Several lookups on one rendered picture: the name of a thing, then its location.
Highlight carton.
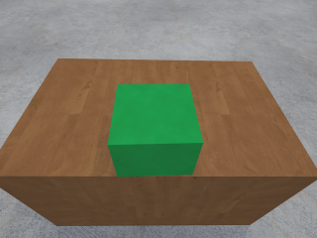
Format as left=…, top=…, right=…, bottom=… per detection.
left=108, top=83, right=203, bottom=178

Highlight pedestal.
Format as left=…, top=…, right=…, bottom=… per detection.
left=0, top=59, right=317, bottom=226

